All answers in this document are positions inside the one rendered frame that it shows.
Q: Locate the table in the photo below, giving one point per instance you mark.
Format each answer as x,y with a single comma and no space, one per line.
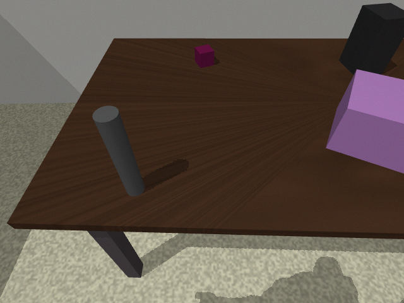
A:
235,148

